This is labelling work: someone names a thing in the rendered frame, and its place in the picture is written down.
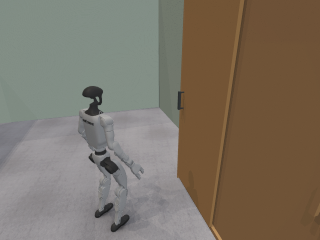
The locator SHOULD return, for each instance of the left robot forearm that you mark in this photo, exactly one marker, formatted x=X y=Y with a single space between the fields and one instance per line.
x=84 y=136

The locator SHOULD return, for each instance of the right robot forearm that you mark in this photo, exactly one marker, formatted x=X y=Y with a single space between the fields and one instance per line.
x=118 y=151

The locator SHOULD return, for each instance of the robot right hand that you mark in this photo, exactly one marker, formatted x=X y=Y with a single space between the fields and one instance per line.
x=135 y=169

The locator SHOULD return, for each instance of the robot head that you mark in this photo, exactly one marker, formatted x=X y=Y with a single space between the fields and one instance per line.
x=93 y=92

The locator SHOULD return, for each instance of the handle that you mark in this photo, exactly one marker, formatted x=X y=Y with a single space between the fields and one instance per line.
x=179 y=100
x=314 y=209

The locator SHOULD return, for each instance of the wardrobe door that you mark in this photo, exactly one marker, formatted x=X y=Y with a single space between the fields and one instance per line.
x=210 y=42
x=270 y=165

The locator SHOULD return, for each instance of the robot torso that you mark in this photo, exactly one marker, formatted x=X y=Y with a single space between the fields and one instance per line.
x=96 y=138

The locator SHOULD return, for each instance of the left robot upper arm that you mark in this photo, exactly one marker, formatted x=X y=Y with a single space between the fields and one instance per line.
x=81 y=128

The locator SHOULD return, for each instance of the right robot upper arm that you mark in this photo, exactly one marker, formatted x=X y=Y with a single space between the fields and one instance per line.
x=107 y=123

